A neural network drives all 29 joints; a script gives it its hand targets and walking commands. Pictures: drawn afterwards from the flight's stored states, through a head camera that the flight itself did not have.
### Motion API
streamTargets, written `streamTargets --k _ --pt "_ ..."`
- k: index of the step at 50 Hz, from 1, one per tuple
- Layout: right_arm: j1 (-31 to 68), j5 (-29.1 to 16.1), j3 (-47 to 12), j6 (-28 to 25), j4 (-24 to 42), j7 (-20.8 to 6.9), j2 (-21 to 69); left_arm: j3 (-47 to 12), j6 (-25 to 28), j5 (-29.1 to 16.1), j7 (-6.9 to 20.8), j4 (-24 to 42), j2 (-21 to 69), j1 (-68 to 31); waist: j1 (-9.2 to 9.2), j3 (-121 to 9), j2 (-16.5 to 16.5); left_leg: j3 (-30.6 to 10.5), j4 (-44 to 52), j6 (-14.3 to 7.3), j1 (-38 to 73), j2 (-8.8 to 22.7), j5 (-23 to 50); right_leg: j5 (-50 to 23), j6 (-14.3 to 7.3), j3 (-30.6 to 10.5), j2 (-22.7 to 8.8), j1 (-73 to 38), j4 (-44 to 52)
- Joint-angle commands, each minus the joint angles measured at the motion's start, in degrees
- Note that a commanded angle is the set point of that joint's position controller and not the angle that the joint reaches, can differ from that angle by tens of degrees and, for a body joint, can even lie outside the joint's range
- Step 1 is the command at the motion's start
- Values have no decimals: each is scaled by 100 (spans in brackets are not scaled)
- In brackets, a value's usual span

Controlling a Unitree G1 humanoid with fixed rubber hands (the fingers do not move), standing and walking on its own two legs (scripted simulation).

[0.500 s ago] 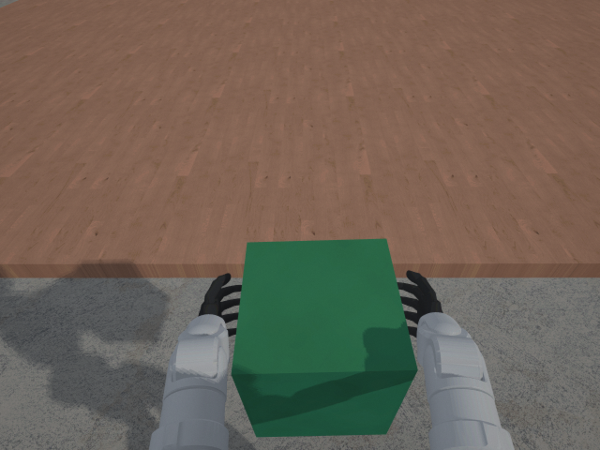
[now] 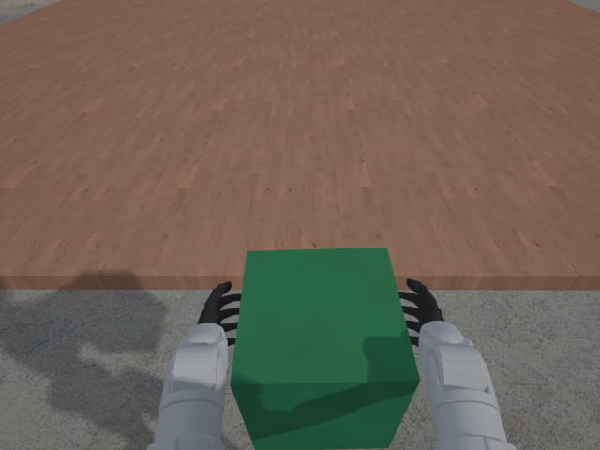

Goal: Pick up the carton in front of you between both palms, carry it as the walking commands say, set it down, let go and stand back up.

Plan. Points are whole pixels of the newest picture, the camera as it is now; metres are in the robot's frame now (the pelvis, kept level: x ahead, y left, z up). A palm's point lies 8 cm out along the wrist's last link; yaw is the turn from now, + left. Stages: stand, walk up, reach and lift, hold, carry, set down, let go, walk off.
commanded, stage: reach and lift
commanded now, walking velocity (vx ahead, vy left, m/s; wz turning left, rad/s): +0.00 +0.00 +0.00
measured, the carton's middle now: (319, 352) +0.30 +0.00 -0.04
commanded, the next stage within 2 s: hold in 0.04 s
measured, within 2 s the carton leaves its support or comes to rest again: neither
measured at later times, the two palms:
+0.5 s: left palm (207, 333) +0.28 +0.15 +0.05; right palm (434, 331) +0.28 -0.15 +0.05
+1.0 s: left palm (208, 331) +0.28 +0.15 +0.05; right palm (434, 328) +0.28 -0.15 +0.05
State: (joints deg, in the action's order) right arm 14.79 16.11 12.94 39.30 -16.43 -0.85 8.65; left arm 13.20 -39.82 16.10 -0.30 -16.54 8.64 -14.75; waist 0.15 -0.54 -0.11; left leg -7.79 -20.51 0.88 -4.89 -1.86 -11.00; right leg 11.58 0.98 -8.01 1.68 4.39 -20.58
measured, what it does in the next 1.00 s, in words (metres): stands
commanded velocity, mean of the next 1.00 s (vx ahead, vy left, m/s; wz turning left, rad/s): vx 0.00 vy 0.00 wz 0.00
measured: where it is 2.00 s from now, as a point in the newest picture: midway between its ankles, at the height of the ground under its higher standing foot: outside the picture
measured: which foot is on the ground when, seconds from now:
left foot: down 0.00-1.00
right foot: down 0.00-1.00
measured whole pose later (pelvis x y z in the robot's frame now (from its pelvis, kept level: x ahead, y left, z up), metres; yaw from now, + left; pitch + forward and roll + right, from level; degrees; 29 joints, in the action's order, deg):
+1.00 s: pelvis +0.00 +0.00 +0.00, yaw +0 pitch -7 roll +0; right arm 15.6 16.4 12.8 43.5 -13.4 -1.3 8.8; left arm 13.0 -44.1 16.5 0.2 -13.3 8.8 -15.4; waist 0.1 0.5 -0.2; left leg -7.3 -19.2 0.8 -2.2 -1.7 -10.3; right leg 10.8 0.9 -7.6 1.5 1.7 -19.3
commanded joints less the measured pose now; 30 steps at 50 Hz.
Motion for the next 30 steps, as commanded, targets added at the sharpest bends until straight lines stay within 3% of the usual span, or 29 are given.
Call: streamTargets --k 1,7,13,30 --pt "2567 -1377 -2985 -129 131 -1353 5344 -3062 170 -1463 1456 237 5351 -2696 -3 -1307 10 425 213 62 407 -421 1222 -1269 45 422 427 -273 228" --pt "2535 -1619 -3376 101 662 -1305 5378 -3441 -52 -1699 1416 782 5333 -2665 -4 -1538 -5 398 272 71 654 -419 1565 -1622 62 388 424 -520 296" --pt "2570 -1386 -2953 301 322 -1328 5141 -3039 -261 -1458 1433 439 5101 -2694 -8 -740 11 452 422 31 367 -391 571 -609 16 438 387 -201 448" --pt "3132 -1389 -2925 219 134 -1393 5286 -3009 -186 -1461 1490 243 5300 -3245 -2 -1052 10 474 335 34 428 -369 448 -454 -2 479 381 -172 357"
